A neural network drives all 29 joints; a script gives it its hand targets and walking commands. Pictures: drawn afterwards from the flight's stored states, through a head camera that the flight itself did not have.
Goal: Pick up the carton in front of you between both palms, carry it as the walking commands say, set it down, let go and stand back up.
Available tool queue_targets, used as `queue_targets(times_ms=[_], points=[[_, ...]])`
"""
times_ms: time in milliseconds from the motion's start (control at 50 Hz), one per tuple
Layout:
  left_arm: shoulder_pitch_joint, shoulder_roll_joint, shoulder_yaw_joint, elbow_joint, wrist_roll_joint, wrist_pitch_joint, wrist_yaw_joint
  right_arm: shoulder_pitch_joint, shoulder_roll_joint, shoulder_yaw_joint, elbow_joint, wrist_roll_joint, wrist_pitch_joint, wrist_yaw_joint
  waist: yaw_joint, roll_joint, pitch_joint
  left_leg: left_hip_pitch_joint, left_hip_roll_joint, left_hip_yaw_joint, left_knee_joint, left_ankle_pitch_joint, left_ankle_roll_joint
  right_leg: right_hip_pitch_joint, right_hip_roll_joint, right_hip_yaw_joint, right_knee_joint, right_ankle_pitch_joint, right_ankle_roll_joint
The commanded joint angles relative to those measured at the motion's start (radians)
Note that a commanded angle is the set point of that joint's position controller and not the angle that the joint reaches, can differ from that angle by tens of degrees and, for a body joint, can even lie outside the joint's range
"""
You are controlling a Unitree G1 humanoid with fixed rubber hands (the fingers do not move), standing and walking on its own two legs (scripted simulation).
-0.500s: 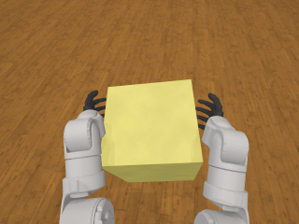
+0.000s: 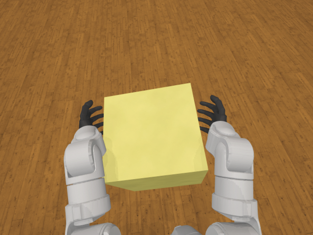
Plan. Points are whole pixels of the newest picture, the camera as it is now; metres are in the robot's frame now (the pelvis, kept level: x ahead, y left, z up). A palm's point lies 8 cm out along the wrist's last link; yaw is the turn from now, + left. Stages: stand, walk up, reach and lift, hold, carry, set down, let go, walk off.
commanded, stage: carry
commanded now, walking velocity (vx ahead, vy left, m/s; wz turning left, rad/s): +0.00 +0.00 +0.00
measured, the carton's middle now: (158, 145) +0.34 -0.06 -0.01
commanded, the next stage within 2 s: none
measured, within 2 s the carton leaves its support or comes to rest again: neither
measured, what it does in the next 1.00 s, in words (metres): steps on the spot: right foot, then left foot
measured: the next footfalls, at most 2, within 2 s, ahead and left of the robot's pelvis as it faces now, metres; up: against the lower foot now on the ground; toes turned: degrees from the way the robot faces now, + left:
right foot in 0.04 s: +0.05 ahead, -0.09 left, +0.00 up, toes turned +0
left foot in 0.38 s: +0.13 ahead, +0.10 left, +0.00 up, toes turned +4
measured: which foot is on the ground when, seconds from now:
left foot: down 0.00-0.08, up 0.10-0.36, down 0.38-1.00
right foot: up 0.00-0.02, down 0.04-1.00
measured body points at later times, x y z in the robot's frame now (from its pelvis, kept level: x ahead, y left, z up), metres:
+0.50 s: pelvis +0.11 +0.01 +0.01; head +0.11 +0.00 +0.46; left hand +0.46 +0.18 +0.14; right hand +0.46 -0.12 +0.13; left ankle +0.09 +0.10 -0.72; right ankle +0.01 -0.09 -0.71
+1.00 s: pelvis +0.09 +0.02 +0.01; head +0.11 +0.01 +0.46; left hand +0.44 +0.19 +0.13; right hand +0.44 -0.11 +0.12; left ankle +0.09 +0.10 -0.72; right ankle +0.01 -0.09 -0.72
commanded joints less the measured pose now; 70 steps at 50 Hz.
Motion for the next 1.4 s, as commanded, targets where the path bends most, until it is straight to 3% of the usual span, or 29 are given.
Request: queue_targets(times_ms=[0,20,40,60,80,140,160,200,260,320,340,360,380,400,440,500,580,620,720,760,840,880,1060,1180,1380], points=[[-0.515,-0.702,-0.599,0.087,-0.224,0.031,-0.147,-0.710,0.980,0.762,-0.012,0.433,0.006,0.232,0.208,-0.069,-0.648,0.209,0.194,-0.205,0.054,0.544,-0.088,0.577,-0.140,0.045,-0.484,0.827,-0.094],[-0.535,-0.703,-0.611,0.094,-0.236,0.043,-0.150,-0.706,0.969,0.741,-0.002,0.415,0.016,0.224,0.226,-0.169,-0.671,0.032,0.159,-0.166,0.101,0.212,-0.112,0.727,-0.268,0.171,-0.390,1.286,-0.180],[-0.591,-0.690,-0.627,0.077,-0.246,0.061,-0.151,-0.702,0.976,0.714,0.014,0.396,0.029,0.213,0.234,-0.247,-0.642,-0.107,0.099,-0.132,0.162,-0.200,-0.130,0.817,-0.355,0.227,-0.332,1.538,-0.262],[-0.619,-0.695,-0.655,0.056,-0.272,0.080,-0.153,-0.673,0.941,0.676,0.016,0.366,0.042,0.200,0.248,-0.197,-0.604,-0.193,0.098,-0.147,0.214,-0.321,-0.133,0.863,-0.395,0.253,-0.335,1.545,-0.290],[-0.643,-0.706,-0.689,0.030,-0.309,0.097,-0.157,-0.637,0.911,0.637,0.013,0.332,0.057,0.186,0.246,-0.151,-0.584,-0.189,0.104,-0.145,0.205,-0.315,-0.130,0.825,-0.390,0.234,-0.355,1.477,-0.282],[-0.822,-0.764,-0.772,-0.043,-0.451,0.146,-0.170,-0.628,0.829,0.524,-0.019,0.228,0.096,0.134,0.246,-0.063,-0.530,-0.088,0.104,-0.122,0.118,-0.174,-0.149,0.661,-0.304,0.184,-0.388,1.340,-0.157],[-0.841,-0.757,-0.772,-0.034,-0.473,0.162,-0.169,-0.616,0.795,0.486,-0.009,0.196,0.110,0.118,0.253,-0.067,-0.519,-0.072,0.092,-0.108,0.110,-0.154,-0.156,0.642,-0.291,0.187,-0.395,1.351,-0.117],[-0.812,-0.719,-0.752,0.022,-0.488,0.187,-0.160,-0.548,0.724,0.418,0.040,0.140,0.140,0.095,0.266,-0.085,-0.504,-0.029,0.076,-0.070,0.076,-0.118,-0.168,0.596,-0.274,0.168,-0.396,1.345,-0.071],[-0.808,-0.703,-0.701,0.087,-0.480,0.196,-0.153,-0.566,0.690,0.382,0.059,0.100,0.159,0.085,0.270,-0.158,-0.495,0.072,0.080,-0.040,-0.034,0.030,-0.170,0.512,-0.237,0.097,-0.377,1.281,-0.045],[-0.808,-0.737,-0.652,0.131,-0.461,0.191,-0.153,-0.673,0.722,0.420,0.006,0.135,0.156,0.095,0.248,-0.215,-0.511,0.261,0.129,-0.071,-0.144,0.264,-0.140,0.404,-0.194,0.050,-0.307,1.121,-0.030],[-0.789,-0.746,-0.636,0.153,-0.448,0.191,-0.153,-0.694,0.731,0.431,0.001,0.147,0.154,0.099,0.244,-0.174,-0.532,0.342,0.179,-0.107,-0.125,0.504,-0.112,0.350,-0.171,0.033,-0.268,0.950,-0.019],[-0.762,-0.751,-0.620,0.185,-0.430,0.191,-0.152,-0.704,0.742,0.442,0.006,0.155,0.151,0.102,0.239,-0.106,-0.562,0.478,0.266,-0.165,-0.060,0.877,-0.065,0.234,-0.150,0.015,-0.242,0.708,-0.004],[-0.736,-0.767,-0.614,0.216,-0.415,0.189,-0.151,-0.689,0.758,0.449,0.030,0.158,0.148,0.106,0.227,-0.030,-0.582,0.578,0.353,-0.202,-0.013,1.156,-0.011,0.127,-0.118,-0.013,-0.227,0.451,0.016],[-0.745,-0.792,-0.621,0.217,-0.412,0.187,-0.155,-0.693,0.777,0.447,0.033,0.153,0.136,0.107,0.223,0.001,-0.588,0.582,0.398,-0.234,-0.002,1.172,0.029,0.112,-0.118,-0.012,-0.278,0.297,0.028],[-0.761,-0.845,-0.620,0.212,-0.400,0.170,-0.160,-0.729,0.846,0.474,0.013,0.184,0.114,0.121,0.238,0.030,-0.579,0.474,0.342,-0.208,-0.033,1.063,-0.019,0.236,-0.115,-0.012,-0.416,0.259,0.009],[-0.802,-0.925,-0.650,0.180,-0.402,0.133,-0.169,-0.804,0.911,0.536,-0.034,0.245,0.083,0.144,0.226,0.020,-0.589,0.402,0.280,-0.172,-0.015,0.985,-0.045,0.364,-0.106,-0.043,-0.373,0.495,-0.011],[-0.788,-0.887,-0.691,0.071,-0.392,0.097,-0.154,-0.769,0.958,0.611,-0.068,0.292,0.059,0.156,0.221,-0.042,-0.654,0.384,0.256,-0.170,0.001,0.865,-0.044,0.435,-0.137,-0.022,-0.305,0.733,-0.030],[-0.767,-0.851,-0.712,0.020,-0.392,0.095,-0.146,-0.739,0.938,0.633,-0.104,0.305,0.057,0.152,0.221,-0.058,-0.665,0.395,0.264,-0.182,-0.005,0.886,-0.037,0.429,-0.133,-0.027,-0.285,0.695,-0.030],[-0.657,-0.801,-0.742,0.005,-0.382,0.111,-0.153,-0.632,0.875,0.644,-0.122,0.283,0.068,0.152,0.219,0.012,-0.660,0.498,0.294,-0.202,-0.016,1.019,-0.012,0.336,-0.110,-0.032,-0.349,0.472,-0.024],[-0.656,-0.798,-0.753,0.004,-0.392,0.117,-0.161,-0.595,0.857,0.629,-0.107,0.265,0.073,0.154,0.218,0.014,-0.645,0.486,0.288,-0.194,-0.015,0.993,-0.016,0.346,-0.114,-0.035,-0.363,0.500,-0.022],[-0.667,-0.804,-0.759,0.018,-0.408,0.117,-0.175,-0.583,0.845,0.613,-0.101,0.238,0.074,0.156,0.220,-0.065,-0.624,0.393,0.264,-0.163,-0.009,0.800,-0.035,0.405,-0.156,-0.012,-0.308,0.706,-0.029],[-0.670,-0.808,-0.757,0.028,-0.411,0.115,-0.179,-0.593,0.841,0.607,-0.102,0.229,0.072,0.155,0.222,-0.088,-0.611,0.362,0.259,-0.158,-0.013,0.721,-0.040,0.408,-0.173,-0.001,-0.301,0.730,-0.036],[-0.681,-0.799,-0.714,0.104,-0.372,0.103,-0.161,-0.600,0.823,0.552,-0.027,0.200,0.066,0.147,0.230,-0.070,-0.520,0.295,0.248,-0.177,-0.057,0.426,-0.053,0.363,-0.188,0.018,-0.351,0.549,-0.050],[-0.676,-0.785,-0.660,0.168,-0.340,0.101,-0.142,-0.625,0.821,0.524,0.022,0.198,0.066,0.139,0.236,-0.050,-0.449,0.266,0.249,-0.199,-0.113,0.327,-0.059,0.303,-0.162,0.019,-0.403,0.323,-0.051],[-0.710,-0.804,-0.628,0.220,-0.346,0.100,-0.132,-0.646,0.829,0.480,0.068,0.181,0.066,0.120,0.231,-0.062,-0.433,0.260,0.244,-0.196,-0.152,0.221,-0.068,0.248,-0.160,0.032,-0.440,0.232,-0.056]])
